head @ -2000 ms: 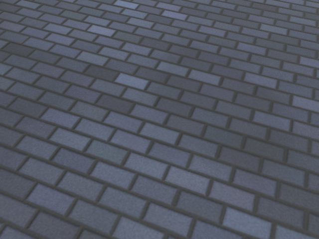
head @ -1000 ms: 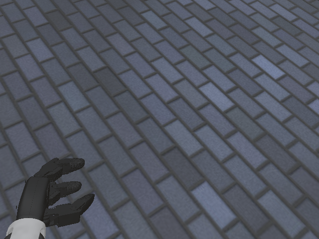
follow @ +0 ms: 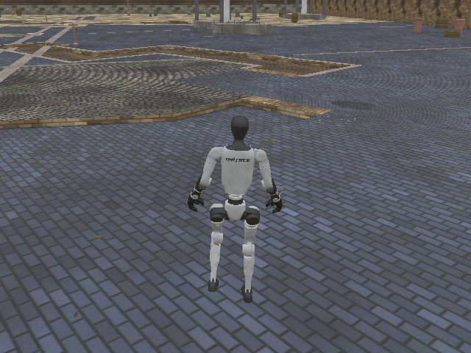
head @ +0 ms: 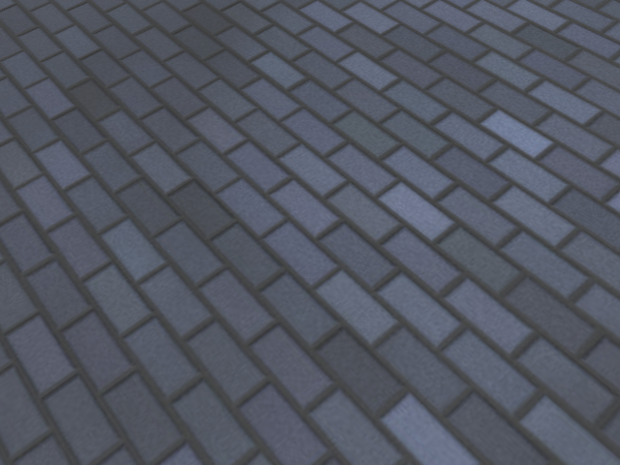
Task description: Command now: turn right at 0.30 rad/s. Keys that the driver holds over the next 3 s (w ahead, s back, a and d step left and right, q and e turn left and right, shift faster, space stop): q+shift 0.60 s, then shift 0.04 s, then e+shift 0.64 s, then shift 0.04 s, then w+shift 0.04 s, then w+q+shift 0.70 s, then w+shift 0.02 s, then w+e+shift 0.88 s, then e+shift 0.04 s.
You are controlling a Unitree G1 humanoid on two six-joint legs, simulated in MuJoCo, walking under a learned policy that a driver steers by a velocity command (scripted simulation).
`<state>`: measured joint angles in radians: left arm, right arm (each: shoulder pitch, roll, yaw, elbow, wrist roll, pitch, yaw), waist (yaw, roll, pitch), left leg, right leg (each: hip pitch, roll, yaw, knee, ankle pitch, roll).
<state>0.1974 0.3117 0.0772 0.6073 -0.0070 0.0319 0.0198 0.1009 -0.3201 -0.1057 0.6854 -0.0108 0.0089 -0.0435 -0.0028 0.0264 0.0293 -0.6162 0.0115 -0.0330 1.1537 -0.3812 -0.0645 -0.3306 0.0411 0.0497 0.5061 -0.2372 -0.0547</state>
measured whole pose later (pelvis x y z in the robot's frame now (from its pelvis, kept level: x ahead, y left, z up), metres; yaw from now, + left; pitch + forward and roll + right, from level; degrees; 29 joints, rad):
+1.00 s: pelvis +0.07 +0.04 +0.00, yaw +18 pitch +2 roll +1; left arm 0.21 0.29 0.07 0.70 -0.02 -0.01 0.01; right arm 0.10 -0.27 -0.06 0.61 -0.01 0.02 -0.03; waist 0.04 0.00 0.05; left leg -0.37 -0.12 -0.11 0.90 -0.56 -0.04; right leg -0.33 0.05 0.16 0.51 -0.21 0.01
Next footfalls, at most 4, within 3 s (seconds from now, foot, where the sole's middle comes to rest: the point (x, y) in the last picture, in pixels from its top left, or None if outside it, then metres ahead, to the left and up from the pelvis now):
0.34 left None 0.04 0.13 -0.78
0.82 right None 0.17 -0.05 -0.78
1.14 left None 0.08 0.17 -0.78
1.64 right None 0.18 -0.09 -0.78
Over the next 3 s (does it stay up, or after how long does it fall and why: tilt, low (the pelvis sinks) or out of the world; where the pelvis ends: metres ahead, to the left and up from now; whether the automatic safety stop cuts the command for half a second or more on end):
stays up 1.18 0.45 -0.02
